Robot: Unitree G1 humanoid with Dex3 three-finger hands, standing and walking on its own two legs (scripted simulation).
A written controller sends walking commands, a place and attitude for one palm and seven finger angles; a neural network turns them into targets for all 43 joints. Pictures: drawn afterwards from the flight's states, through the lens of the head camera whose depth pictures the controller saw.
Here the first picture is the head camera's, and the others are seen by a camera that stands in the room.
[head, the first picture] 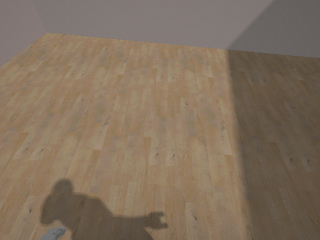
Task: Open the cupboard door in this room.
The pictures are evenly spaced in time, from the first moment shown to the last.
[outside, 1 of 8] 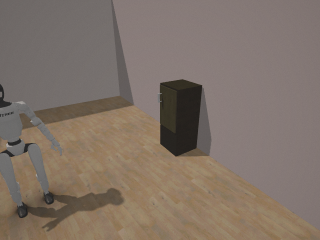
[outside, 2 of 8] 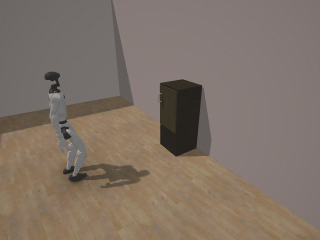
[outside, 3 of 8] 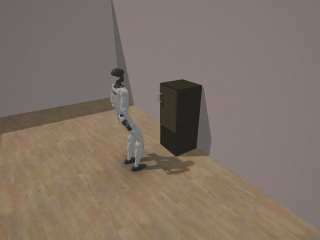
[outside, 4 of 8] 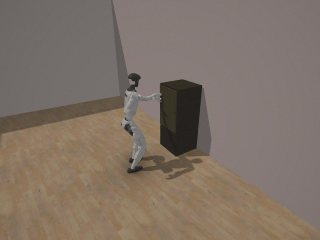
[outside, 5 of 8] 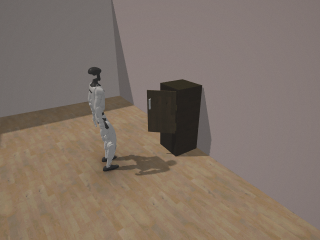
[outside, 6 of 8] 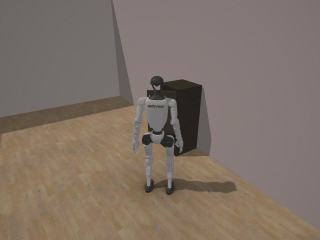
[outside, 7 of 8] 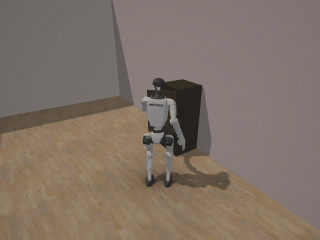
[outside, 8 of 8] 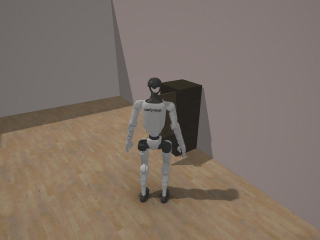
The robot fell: no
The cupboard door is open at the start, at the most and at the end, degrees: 0 92 91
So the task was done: yes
